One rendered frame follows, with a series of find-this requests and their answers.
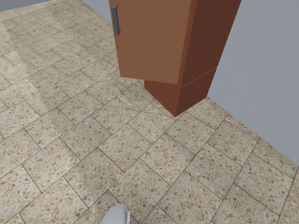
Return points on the handle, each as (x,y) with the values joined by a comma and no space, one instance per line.
(115,19)

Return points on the cupboard door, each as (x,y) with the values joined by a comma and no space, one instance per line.
(151,40)

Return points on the robot left thigh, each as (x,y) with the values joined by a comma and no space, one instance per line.
(117,215)

